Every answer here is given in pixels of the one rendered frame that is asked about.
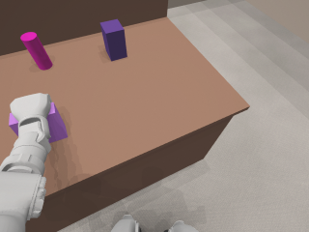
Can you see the left robot forearm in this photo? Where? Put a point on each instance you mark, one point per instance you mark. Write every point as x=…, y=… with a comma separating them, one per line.
x=31, y=148

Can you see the table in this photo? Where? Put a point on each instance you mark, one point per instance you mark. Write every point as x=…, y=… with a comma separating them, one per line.
x=130, y=122

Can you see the right robot shin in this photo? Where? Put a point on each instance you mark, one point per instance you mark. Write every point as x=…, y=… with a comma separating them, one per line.
x=179, y=222

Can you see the robot left upper arm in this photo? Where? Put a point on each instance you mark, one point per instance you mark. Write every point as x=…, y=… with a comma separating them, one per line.
x=21, y=198

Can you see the sponge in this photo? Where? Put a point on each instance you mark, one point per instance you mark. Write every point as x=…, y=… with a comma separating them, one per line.
x=57, y=127

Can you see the robot shin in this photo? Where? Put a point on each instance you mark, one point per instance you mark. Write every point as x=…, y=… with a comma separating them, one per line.
x=179, y=222
x=128, y=217

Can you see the left robot shin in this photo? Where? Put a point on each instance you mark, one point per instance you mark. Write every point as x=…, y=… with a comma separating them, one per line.
x=128, y=217

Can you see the robot left hand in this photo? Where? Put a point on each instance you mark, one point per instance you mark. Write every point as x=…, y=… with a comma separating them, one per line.
x=35, y=104

